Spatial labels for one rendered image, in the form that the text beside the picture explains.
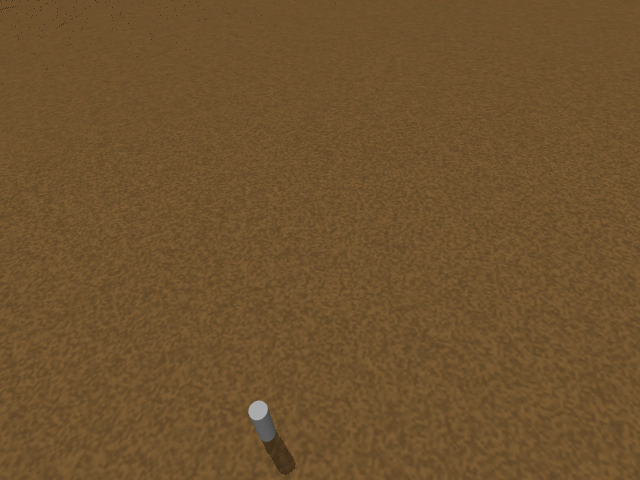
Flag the can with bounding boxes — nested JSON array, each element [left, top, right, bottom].
[[248, 401, 276, 442]]

